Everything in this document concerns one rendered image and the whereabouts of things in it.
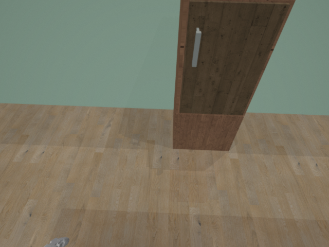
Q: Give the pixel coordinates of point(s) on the cupboard door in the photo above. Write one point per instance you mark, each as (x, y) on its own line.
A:
(236, 40)

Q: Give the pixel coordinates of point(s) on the handle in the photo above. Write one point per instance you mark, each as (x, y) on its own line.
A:
(196, 47)

